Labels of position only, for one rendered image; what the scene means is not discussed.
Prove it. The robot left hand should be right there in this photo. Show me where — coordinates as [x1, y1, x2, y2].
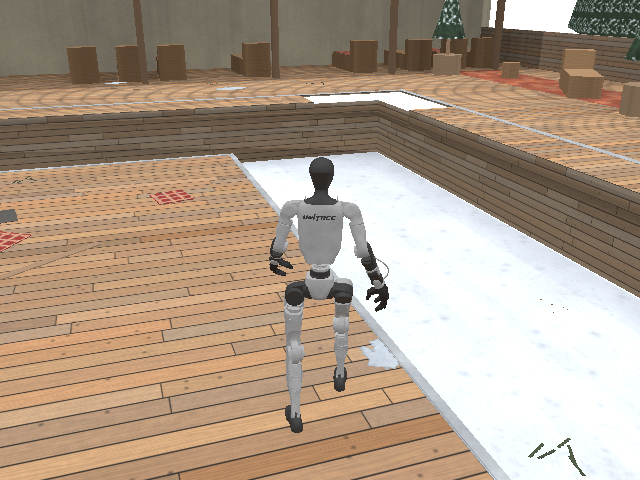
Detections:
[269, 258, 293, 276]

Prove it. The left robot forearm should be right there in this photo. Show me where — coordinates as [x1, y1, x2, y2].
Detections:
[269, 237, 283, 265]

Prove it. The robot torso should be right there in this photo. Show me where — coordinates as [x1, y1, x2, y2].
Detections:
[297, 196, 344, 300]

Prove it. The robot left upper arm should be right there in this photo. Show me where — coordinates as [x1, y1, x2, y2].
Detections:
[272, 200, 301, 253]

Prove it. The left robot shin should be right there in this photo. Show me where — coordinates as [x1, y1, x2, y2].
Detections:
[285, 346, 303, 418]

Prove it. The robot right upper arm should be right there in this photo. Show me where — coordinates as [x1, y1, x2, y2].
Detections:
[341, 201, 370, 258]

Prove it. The right robot forearm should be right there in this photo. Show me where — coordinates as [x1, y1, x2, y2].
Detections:
[361, 242, 385, 289]

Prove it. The robot right hand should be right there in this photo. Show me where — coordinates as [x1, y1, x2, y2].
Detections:
[366, 284, 389, 312]

